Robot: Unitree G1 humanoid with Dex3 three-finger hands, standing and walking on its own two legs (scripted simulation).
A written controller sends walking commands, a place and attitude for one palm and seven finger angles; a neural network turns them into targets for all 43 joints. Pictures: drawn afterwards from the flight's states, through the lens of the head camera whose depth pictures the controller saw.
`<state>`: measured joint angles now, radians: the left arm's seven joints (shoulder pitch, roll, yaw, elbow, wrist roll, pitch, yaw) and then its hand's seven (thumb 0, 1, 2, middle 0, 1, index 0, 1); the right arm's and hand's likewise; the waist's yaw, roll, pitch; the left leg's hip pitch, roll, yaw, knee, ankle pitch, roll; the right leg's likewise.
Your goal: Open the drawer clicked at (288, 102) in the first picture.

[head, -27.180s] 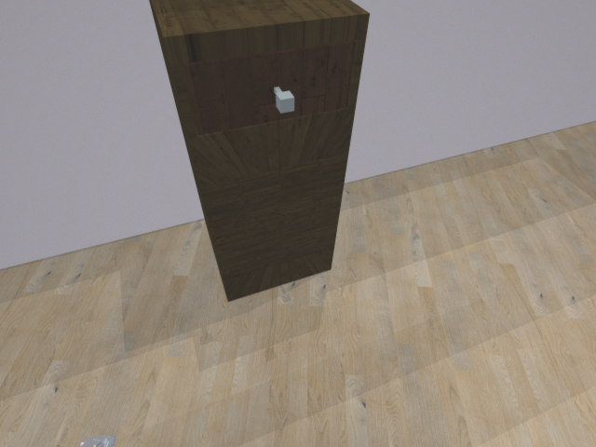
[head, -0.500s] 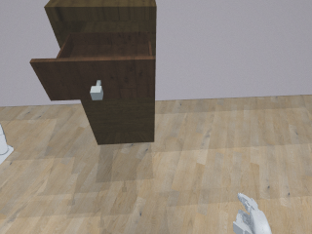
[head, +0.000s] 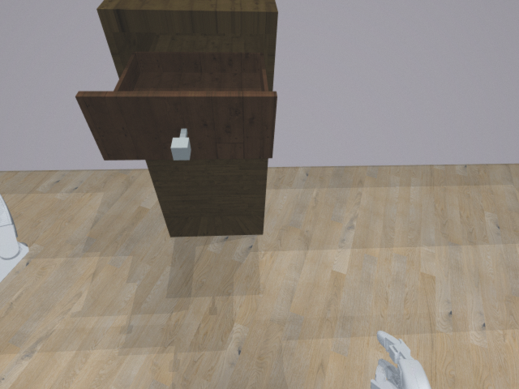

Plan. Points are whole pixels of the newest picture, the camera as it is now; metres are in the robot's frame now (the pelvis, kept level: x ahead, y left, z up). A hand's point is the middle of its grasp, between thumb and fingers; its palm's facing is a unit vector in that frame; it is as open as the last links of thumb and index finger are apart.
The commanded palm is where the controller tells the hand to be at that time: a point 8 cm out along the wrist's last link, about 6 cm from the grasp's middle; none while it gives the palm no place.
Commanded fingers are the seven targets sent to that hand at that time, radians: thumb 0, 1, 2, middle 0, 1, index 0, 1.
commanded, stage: stop stepping back and stand still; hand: left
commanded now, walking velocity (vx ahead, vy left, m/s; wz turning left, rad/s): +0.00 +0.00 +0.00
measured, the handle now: (182, 142) +0.56 +0.19 +0.06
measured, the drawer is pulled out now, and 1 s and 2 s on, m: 0.30 0.30 0.30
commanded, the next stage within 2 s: let the arm hang, fingers relaxed in 0.02 s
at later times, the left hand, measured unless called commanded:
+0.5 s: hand out of the picture -0.02 +0.17 -0.19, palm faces +0.03 -0.99 -0.17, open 7.0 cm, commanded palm none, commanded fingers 0.00 0.90 0.90 -0.20 -0.30 -0.20 -0.30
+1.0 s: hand out of the picture +0.00 +0.14 -0.18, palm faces +0.06 -0.98 -0.19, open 7.4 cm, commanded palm none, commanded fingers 0.00 0.90 0.90 -0.20 -0.30 -0.20 -0.30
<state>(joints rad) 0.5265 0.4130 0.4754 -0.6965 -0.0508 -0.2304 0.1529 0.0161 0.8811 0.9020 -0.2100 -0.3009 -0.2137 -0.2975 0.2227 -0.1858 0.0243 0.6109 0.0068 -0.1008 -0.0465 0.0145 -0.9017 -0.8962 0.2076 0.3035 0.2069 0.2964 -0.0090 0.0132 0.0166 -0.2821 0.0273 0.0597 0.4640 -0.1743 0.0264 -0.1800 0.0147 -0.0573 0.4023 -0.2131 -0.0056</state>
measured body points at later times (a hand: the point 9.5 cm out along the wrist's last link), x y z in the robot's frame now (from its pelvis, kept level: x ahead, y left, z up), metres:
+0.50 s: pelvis -0.02 -0.01 -0.01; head +0.00 +0.01 +0.44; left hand -0.02 +0.22 -0.18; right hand -0.02 -0.26 -0.15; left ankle +0.05 +0.10 -0.74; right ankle +0.00 -0.12 -0.74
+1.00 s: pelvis +0.00 -0.02 +0.00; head +0.00 -0.03 +0.45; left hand +0.00 +0.19 -0.16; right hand -0.01 -0.22 -0.17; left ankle +0.05 +0.10 -0.74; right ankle +0.00 -0.12 -0.74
